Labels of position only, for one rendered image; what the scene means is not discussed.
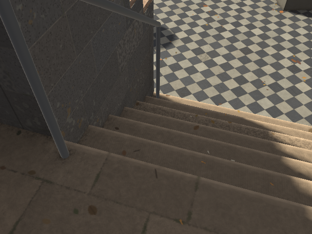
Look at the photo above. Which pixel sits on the stairs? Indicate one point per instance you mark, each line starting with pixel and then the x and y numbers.
pixel 255 152

